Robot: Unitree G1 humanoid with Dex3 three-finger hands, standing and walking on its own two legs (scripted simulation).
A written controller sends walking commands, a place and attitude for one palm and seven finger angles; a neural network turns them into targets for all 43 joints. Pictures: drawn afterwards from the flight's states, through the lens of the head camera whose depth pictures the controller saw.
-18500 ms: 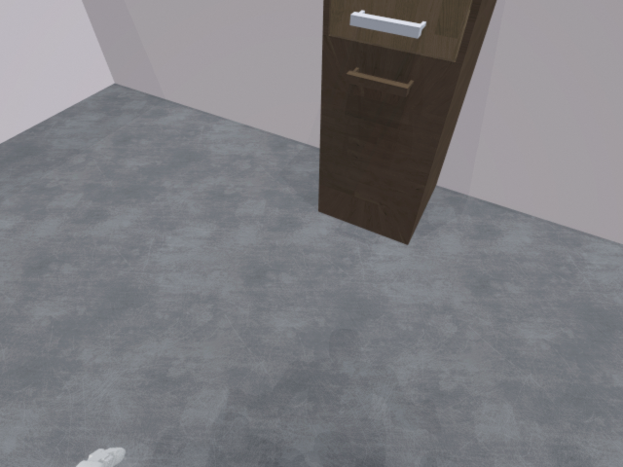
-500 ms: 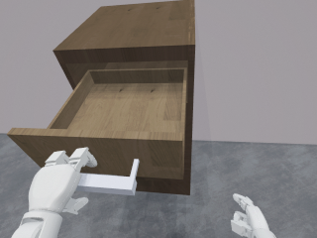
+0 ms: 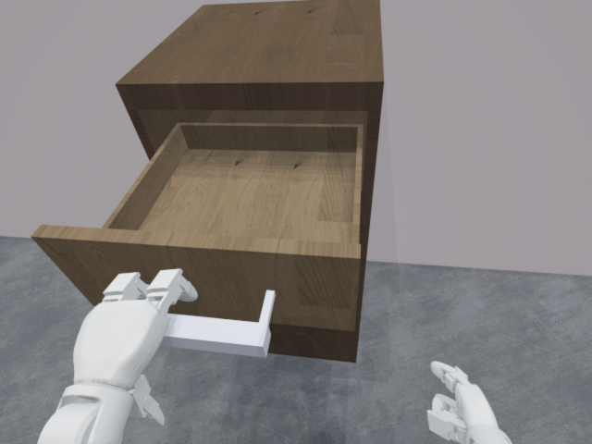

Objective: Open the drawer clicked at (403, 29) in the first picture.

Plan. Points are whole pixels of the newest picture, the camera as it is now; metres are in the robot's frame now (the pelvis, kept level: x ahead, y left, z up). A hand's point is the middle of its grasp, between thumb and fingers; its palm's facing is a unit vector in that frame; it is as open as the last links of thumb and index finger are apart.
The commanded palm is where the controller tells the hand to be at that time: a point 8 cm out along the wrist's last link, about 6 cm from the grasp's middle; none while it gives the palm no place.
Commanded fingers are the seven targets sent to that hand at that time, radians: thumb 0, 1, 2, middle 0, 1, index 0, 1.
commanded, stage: lift the hand off the handle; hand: left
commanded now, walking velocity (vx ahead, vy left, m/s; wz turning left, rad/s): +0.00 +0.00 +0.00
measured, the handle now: (191, 312) +0.23 +0.17 +0.11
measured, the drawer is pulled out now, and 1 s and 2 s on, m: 0.29 0.29 0.29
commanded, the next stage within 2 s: draw the hand back to the body in 1.32 s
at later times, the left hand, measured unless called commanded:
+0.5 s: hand (129, 318) +0.20 +0.21 +0.15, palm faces +0.16 -0.14 -0.98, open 13.5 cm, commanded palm +0.16 +0.21 +0.21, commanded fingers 0.00 -0.50 0.30 -0.30 -1.20 -0.30 -1.20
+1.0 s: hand (123, 261) +0.22 +0.20 +0.22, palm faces +0.24 -0.09 -0.97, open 13.8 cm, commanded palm +0.17 +0.20 +0.28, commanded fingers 0.00 -0.50 0.30 -0.30 -1.20 -0.30 -1.20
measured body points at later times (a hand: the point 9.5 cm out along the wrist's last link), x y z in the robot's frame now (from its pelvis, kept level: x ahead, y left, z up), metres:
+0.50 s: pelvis +0.00 +0.01 +0.01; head -0.02 -0.04 +0.45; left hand +0.18 +0.22 +0.20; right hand +0.24 -0.19 -0.08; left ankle +0.01 +0.11 -0.73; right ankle -0.02 -0.09 -0.73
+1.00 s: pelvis -0.02 +0.00 +0.01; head -0.04 -0.07 +0.45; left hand +0.20 +0.20 +0.27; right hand +0.24 -0.18 -0.07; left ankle +0.01 +0.11 -0.73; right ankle -0.02 -0.09 -0.73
